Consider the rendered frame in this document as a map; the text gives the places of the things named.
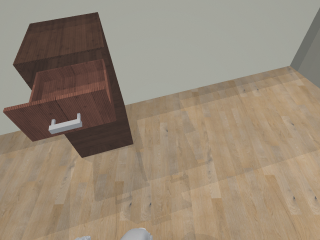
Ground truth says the cabinet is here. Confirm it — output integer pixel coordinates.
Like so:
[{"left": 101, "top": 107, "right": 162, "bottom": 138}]
[{"left": 13, "top": 12, "right": 134, "bottom": 158}]

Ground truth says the drawer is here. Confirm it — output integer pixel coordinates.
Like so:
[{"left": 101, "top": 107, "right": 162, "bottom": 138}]
[{"left": 3, "top": 59, "right": 117, "bottom": 142}]

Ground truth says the left robot thigh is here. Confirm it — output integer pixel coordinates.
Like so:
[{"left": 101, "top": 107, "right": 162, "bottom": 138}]
[{"left": 120, "top": 228, "right": 153, "bottom": 240}]

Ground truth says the handle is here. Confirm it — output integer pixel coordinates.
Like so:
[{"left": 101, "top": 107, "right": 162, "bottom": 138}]
[{"left": 48, "top": 113, "right": 82, "bottom": 134}]

